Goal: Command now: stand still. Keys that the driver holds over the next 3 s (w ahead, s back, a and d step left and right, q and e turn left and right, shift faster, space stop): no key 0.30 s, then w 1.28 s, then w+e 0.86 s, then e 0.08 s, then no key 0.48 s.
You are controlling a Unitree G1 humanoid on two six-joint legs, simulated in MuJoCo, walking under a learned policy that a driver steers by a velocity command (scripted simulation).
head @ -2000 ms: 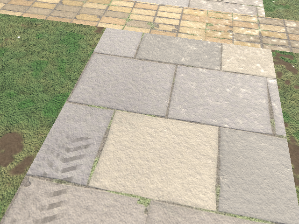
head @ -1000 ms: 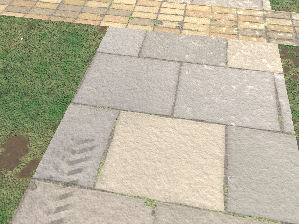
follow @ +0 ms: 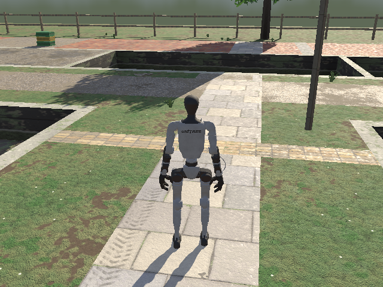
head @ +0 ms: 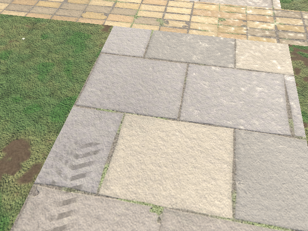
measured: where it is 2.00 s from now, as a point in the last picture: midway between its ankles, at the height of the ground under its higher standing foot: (155, 163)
